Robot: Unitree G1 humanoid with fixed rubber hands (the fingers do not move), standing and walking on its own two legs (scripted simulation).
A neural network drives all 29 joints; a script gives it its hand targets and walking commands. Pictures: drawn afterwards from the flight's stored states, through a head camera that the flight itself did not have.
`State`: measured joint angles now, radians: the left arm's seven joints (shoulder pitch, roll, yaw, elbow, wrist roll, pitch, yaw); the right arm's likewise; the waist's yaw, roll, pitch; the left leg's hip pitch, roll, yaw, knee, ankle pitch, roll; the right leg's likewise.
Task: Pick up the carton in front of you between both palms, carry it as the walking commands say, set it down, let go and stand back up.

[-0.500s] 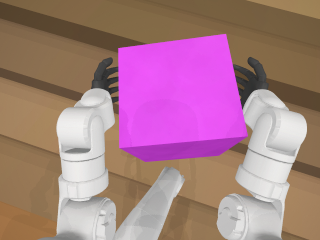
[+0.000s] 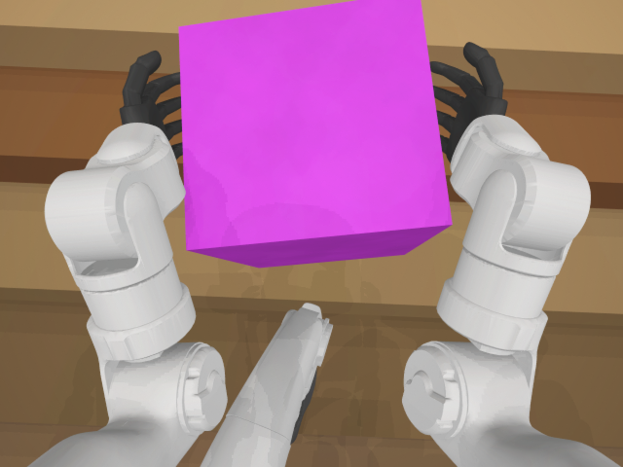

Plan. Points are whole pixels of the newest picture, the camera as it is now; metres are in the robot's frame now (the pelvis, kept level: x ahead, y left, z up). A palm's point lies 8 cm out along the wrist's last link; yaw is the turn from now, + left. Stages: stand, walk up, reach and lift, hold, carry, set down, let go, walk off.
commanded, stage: carry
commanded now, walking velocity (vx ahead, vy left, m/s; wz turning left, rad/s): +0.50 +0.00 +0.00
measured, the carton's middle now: (317, 167) +0.44 +0.08 +0.07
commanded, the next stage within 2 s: none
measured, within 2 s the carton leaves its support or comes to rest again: neither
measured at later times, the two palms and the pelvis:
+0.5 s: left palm out of the picture +1.02 +0.28 +0.59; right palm out of the picture +1.04 +0.00 +0.58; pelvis +0.61 +0.10 +0.38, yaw +0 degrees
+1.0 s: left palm out of the picture +1.47 +0.24 +0.74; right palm out of the picture +1.46 -0.05 +0.73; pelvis +1.07 +0.10 +0.51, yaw -1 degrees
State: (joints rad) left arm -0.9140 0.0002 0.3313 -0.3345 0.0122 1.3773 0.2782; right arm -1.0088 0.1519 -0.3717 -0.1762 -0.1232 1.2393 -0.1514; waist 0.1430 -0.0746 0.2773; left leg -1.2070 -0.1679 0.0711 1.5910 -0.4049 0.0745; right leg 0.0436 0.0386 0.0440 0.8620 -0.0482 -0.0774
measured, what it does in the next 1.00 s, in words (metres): climbs: right foot 0.12 m higher, then left foot 0.12 m higher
